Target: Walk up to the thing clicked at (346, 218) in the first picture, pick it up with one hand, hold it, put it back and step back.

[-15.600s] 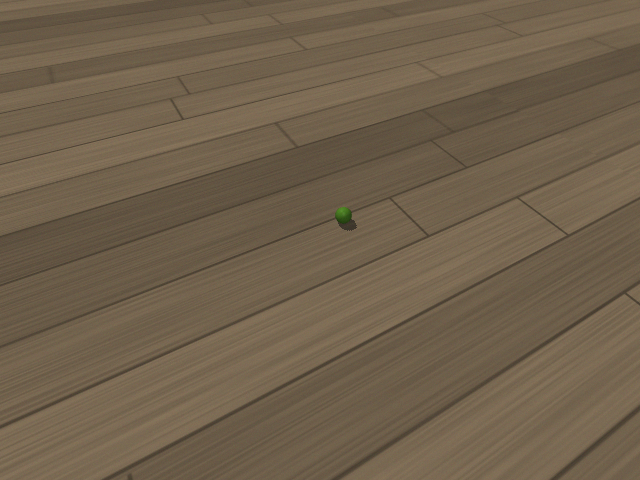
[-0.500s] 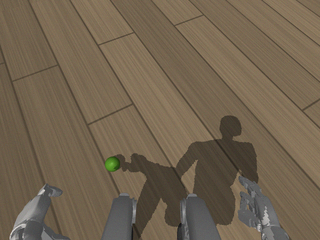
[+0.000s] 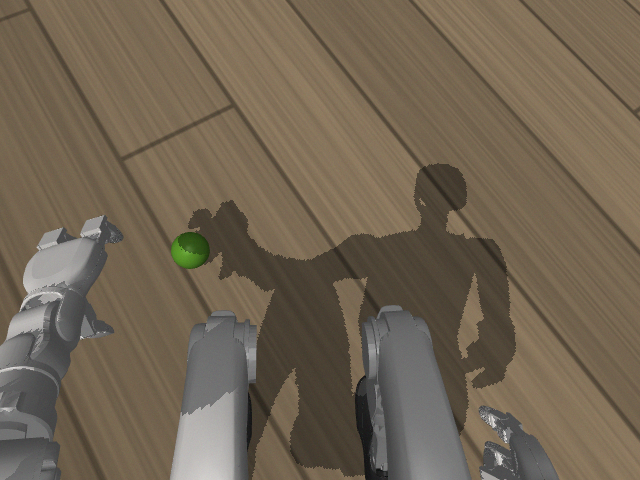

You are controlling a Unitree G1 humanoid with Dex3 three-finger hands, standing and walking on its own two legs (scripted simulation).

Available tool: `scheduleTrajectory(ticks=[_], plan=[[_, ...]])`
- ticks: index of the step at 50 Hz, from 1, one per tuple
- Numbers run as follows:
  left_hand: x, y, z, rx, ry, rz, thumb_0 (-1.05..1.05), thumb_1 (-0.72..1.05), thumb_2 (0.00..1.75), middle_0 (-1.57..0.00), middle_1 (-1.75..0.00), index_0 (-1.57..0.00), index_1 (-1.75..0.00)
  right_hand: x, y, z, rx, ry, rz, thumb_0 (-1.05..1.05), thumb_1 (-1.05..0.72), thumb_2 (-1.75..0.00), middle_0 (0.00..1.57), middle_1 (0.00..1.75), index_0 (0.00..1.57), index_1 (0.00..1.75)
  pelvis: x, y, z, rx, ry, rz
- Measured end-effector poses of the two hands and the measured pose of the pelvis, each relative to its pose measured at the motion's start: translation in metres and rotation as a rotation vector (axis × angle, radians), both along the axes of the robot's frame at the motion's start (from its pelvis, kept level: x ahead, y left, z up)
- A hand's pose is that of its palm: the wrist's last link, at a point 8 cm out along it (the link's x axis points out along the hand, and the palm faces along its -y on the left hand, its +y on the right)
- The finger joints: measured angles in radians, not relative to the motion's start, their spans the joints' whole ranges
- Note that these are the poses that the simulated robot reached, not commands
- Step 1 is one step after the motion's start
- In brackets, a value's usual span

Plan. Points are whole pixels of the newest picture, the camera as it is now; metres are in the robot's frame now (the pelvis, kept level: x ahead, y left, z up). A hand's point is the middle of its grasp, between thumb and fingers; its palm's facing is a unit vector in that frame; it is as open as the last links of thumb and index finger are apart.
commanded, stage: rise first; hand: left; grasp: from above
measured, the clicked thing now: (190, 250) +0.48 +0.24 -0.38
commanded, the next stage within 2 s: approach in 1.16 s
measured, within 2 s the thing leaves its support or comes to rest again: neither
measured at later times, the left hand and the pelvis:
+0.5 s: hand (122, 265) +0.41 +0.30 -0.22, palm faces -0.45 -0.04 -0.89, open 13.6 cm; pelvis +0.00 +0.01 -0.06, yaw -2 degrees
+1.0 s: hand (141, 256) +0.44 +0.29 -0.25, palm faces -0.44 -0.05 -0.89, open 13.6 cm; pelvis +0.01 +0.01 -0.07, yaw -2 degrees
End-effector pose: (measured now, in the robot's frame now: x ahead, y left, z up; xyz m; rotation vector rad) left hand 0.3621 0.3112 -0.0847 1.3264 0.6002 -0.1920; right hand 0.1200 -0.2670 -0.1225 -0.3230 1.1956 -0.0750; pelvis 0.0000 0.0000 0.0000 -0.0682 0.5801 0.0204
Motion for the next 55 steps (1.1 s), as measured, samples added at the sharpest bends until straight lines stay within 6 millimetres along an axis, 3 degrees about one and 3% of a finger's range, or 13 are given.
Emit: scheduleTrajectory(ticks=[6, 12, 34, 55], plan=[[0.011, -0.001, -0.023, 0.031, -0.011, -0.083, 0.0, -0.49, 1.0, -0.11, -1.01, -0.11, -1.01, -0.031, -0.004, -0.01, -0.033, 0.075, -0.02, 0.01, -0.9, -0.9, 0.21, 0.3, 0.2, 0.3, -0.006, 0.003, -0.019, -0.013, -0.011, -0.002], [0.026, -0.001, -0.044, 0.067, -0.039, -0.147, 0.0, -0.48, 0.99, -0.13, -0.96, -0.12, -0.97, -0.044, -0.008, -0.017, -0.07, 0.123, -0.014, 0.01, -0.9, -0.9, 0.21, 0.3, 0.2, 0.3, -0.006, 0.005, -0.036, -0.028, -0.013, -0.001], [0.066, -0.015, -0.088, 0.125, -0.064, -0.227, 0.0, -0.41, 0.92, -0.21, -0.85, -0.2, -0.86, -0.043, 0.007, -0.049, -0.052, 0.173, 0.008, 0.01, -0.91, -0.9, 0.21, 0.3, 0.2, 0.3, 0.003, 0.01, -0.067, -0.043, 0.012, -0.007], [0.081, -0.024, -0.11, 0.12, -0.056, -0.213, 0.0, -0.43, 0.93, -0.19, -0.9, -0.18, -0.91, -0.058, 0.0, -0.052, -0.063, 0.229, -0.012, 0.01, -0.91, -0.9, 0.21, 0.3, 0.2, 0.3, 0.009, 0.01, -0.075, -0.044, 0.031, -0.014]])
